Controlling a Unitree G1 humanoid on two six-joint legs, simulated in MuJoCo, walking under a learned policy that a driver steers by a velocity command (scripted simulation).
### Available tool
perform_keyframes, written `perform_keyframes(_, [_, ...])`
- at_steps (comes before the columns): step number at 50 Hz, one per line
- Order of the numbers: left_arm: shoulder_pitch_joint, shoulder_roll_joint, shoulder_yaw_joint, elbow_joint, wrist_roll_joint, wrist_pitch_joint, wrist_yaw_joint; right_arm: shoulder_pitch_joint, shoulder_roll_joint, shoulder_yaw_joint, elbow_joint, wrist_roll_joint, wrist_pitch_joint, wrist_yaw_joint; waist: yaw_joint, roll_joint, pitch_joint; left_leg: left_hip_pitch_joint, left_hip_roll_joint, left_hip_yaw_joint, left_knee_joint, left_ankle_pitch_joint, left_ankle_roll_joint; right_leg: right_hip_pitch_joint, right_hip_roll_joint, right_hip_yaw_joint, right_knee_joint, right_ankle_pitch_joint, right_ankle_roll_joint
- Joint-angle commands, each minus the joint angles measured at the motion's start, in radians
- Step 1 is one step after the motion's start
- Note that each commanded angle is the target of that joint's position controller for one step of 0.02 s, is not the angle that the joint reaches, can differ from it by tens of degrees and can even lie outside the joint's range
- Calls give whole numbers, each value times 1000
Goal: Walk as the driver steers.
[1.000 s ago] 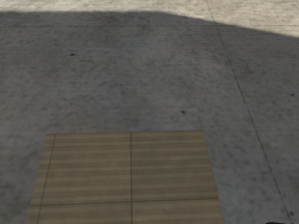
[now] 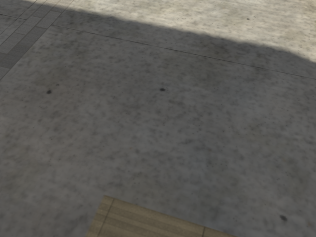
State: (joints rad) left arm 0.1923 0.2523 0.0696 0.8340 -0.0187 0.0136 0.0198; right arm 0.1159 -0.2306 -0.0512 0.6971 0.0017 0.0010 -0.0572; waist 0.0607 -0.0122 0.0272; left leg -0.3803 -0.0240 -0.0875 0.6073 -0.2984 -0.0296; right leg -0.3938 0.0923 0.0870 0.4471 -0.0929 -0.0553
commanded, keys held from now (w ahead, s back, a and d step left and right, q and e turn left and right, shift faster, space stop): e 0.72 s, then no key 0.10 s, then q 0.18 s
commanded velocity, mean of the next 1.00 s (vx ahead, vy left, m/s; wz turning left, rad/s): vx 0.01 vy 0.00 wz -0.43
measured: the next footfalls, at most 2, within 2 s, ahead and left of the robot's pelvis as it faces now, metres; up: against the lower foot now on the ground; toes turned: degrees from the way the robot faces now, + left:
left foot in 0.04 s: +0.07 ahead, +0.13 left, +0.00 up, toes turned -6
right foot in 0.42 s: +0.04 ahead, -0.15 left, +0.00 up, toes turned -17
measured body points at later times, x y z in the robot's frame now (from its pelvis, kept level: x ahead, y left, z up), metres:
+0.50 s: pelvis +0.01 -0.05 +0.00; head +0.04 -0.08 +0.44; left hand +0.24 +0.17 -0.09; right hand +0.06 -0.36 -0.12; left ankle +0.02 +0.12 -0.67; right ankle +0.00 -0.14 -0.73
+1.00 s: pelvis +0.04 -0.05 +0.00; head +0.06 -0.05 +0.45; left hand +0.29 +0.10 -0.10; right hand +0.07 -0.36 -0.09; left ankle +0.10 +0.06 -0.74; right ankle +0.00 -0.14 -0.73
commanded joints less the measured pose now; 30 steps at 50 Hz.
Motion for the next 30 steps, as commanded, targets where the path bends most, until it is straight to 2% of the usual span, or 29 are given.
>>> perform_keyframes(1, [-80, 141, 33, -100, -13, 1, 16, 115, -94, -33, -29, -3, -16, 4, -95, -102, -118, 214, 6, 28, -179, 86, 36, -9, -193, 314, -129, -196, -109])
perform_keyframes(2, [-72, 112, 25, -107, -13, 1, 17, 151, -135, -43, -30, -17, -18, -1, -103, -46, -141, 328, 115, -43, -213, 93, 76, -106, -157, 277, -40, -242, -65])
perform_keyframes(3, [-81, 77, 18, -144, -16, -6, 14, 142, -218, -64, -30, -42, -13, -2, -76, 191, -118, 331, 280, -220, -270, 140, 181, -252, -29, 92, 138, -339, -6])
perform_keyframes(4, [-77, 111, 27, -148, -6, -19, 8, 97, -196, -65, -51, -65, -17, 0, -80, 296, -117, 293, 421, -361, -325, 316, 279, -296, -2, 5, 380, -455, 37])
perform_keyframes(5, [-54, 166, 51, -131, -6, -22, 0, 52, -153, -52, -74, -61, -25, -6, -60, 223, -133, 290, 428, -327, -305, 436, 299, -298, -37, 36, 559, -454, 61])
perform_keyframes(6, [-8, 176, 61, -104, -9, -10, -3, -4, -127, -44, -91, -39, -31, -8, -31, 150, -133, 280, 374, -234, -278, 488, 264, -290, -46, 38, 642, -419, 82])
perform_keyframes(7, [16, 164, 60, -92, -4, 4, -1, -35, -119, -41, -95, -17, -35, -6, -22, 121, -121, 283, 335, -167, -258, 517, 234, -303, -57, 28, 696, -374, 102])
perform_keyframes(8, [16, 136, 52, -94, -1, 16, -3, -33, -117, -39, -89, -8, -35, -3, -27, 112, -107, 281, 316, -120, -252, 550, 224, -314, -66, 20, 723, -341, 119])
perform_keyframes(11, [-50, 82, 28, -147, -9, 28, -16, 4, -138, -47, -68, -14, -19, 0, -60, 144, -90, 277, 280, -23, -260, 525, 227, -288, -90, -49, 608, -271, 152])
perform_keyframes(14, [-99, 70, 14, -197, -6, 28, -36, 20, -183, -63, -60, -10, -6, -2, -87, 184, -115, 255, 292, 30, -245, 486, 228, -163, -113, -99, 429, -275, 140])
perform_keyframes(17, [-87, 110, 28, -215, -7, 35, -50, 43, -213, -73, -48, 5, -6, 9, -89, 210, -118, 241, 326, 39, -216, 445, 225, -62, -91, -159, 294, -272, 102])
perform_keyframes(19, [-26, 110, 37, -202, -5, 43, -54, 23, -213, -74, -41, 26, -10, 17, -47, 195, -115, 197, 315, 74, -141, 365, 173, 67, -62, -192, 104, -144, 49])
perform_keyframes(20, [26, 134, 49, -183, -1, 46, -45, 70, -185, -68, -20, 22, -13, 23, -36, 140, -124, 126, 281, 122, -50, 285, 114, 193, -47, -169, 15, -31, 16])
perform_keyframes(21, [82, 229, 74, -177, 0, 50, -30, 87, -128, -51, -21, 0, -15, 30, -40, -83, -142, -82, 190, 227, 217, 70, 12, 390, -220, 87, -39, 291, -68])
perform_keyframes(22, [100, 325, 84, -204, 21, 42, -26, 10, -82, -27, -94, -34, -20, 26, -21, -306, -161, -356, 40, 183, 471, -403, -57, 453, -480, 435, -58, 611, -294])
perform_keyframes(23, [120, 292, 73, -214, 52, 17, -34, -37, -140, -44, -97, -15, -25, 19, 37, -191, -239, -348, 48, 42, 624, -412, -59, 412, -506, 463, -93, 507, -371])
perform_keyframes(24, [60, 259, 61, -217, 44, 0, -32, -48, -163, -52, -90, 2, -20, 13, 8, -144, -181, -356, 66, 20, 651, -324, -46, 366, -435, 361, -95, 400, -314])
perform_keyframes(25, [-4, 225, 53, -220, 18, -2, -21, -35, -161, -56, -72, -3, -14, 0, -23, -96, -148, -359, 82, 11, 611, -226, -44, 329, -365, 288, -91, 294, -242])
perform_keyframes(26, [-47, 188, 40, -227, -1, 0, -14, -26, -173, -63, -62, -13, -5, -11, -40, -89, -129, -344, 92, 6, 567, -155, -40, 293, -322, 250, -94, 248, -194])
perform_keyframes(27, [-65, 180, 34, -233, -4, 4, -8, -8, -169, -64, -60, -18, -2, -13, -58, -99, -129, -298, 75, 15, 567, -101, -42, 246, -292, 226, -98, 263, -181])
perform_keyframes(30, [-42, 179, 31, -238, 8, 7, 4, 27, -136, -57, -54, -13, -6, -3, -65, -96, -153, -261, 42, 17, 502, -19, -48, 244, -268, 222, -104, 238, -182])
Velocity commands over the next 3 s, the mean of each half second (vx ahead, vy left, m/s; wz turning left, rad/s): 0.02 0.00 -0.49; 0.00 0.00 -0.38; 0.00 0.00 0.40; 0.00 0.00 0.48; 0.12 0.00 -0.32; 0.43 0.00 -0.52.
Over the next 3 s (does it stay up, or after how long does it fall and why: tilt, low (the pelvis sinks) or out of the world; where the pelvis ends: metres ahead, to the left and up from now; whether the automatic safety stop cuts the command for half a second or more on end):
stays up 0.31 -0.16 0.01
